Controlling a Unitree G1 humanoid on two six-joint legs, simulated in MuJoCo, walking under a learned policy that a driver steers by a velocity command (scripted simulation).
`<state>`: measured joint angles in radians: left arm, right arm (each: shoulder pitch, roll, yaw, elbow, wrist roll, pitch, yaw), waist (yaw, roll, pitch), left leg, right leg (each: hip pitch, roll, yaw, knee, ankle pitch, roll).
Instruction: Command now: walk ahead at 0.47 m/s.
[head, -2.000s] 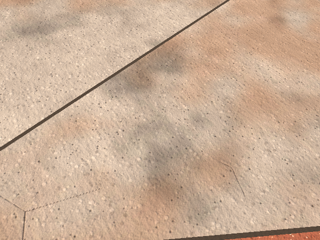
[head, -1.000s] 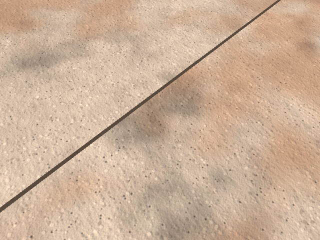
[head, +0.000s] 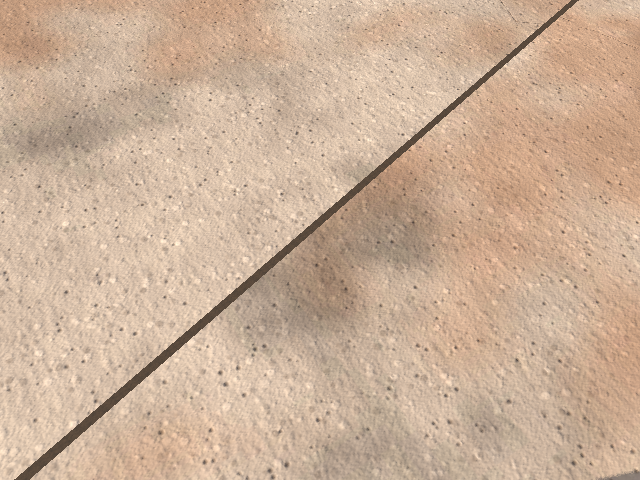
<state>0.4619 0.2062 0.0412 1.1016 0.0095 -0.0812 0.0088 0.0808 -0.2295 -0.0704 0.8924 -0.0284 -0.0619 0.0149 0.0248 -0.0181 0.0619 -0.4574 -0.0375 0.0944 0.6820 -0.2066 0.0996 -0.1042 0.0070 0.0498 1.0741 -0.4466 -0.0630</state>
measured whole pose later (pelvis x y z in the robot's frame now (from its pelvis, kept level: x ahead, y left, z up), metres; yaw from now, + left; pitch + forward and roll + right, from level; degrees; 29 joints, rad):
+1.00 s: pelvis +0.54 +0.01 +0.03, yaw +1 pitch +1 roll -2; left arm 0.47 0.17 0.03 1.06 0.02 -0.10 0.00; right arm 0.02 -0.19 -0.03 0.86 -0.02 -0.04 0.03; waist 0.07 0.04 0.05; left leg -0.58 0.07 0.06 0.62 -0.04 0.05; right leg 0.10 0.08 -0.08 0.17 -0.29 -0.07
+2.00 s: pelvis +1.01 +0.05 +0.03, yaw +29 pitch +1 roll +0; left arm 0.29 0.24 0.05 0.84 0.01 -0.05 0.02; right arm 0.13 -0.27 -0.07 0.75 -0.03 0.03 0.05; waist 0.03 0.03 0.09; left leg -0.57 0.02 0.03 0.81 -0.18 0.02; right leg -0.15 -0.03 -0.21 0.38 -0.24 -0.03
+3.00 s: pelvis +1.02 +0.05 +0.03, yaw +4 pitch +1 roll +1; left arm 0.24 0.29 0.07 0.72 0.02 0.04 0.00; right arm 0.16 -0.28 -0.05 0.75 -0.01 0.05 -0.03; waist 0.03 -0.01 0.05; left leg -0.37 -0.03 -0.04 0.74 -0.40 -0.02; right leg -0.26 0.13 0.17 0.45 -0.19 -0.07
